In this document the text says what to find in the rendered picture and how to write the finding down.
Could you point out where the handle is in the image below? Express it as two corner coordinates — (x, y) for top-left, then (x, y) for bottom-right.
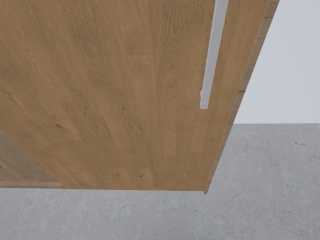
(200, 0), (229, 109)

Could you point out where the wardrobe door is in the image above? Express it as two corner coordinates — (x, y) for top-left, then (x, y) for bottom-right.
(0, 130), (59, 182)
(0, 0), (268, 191)

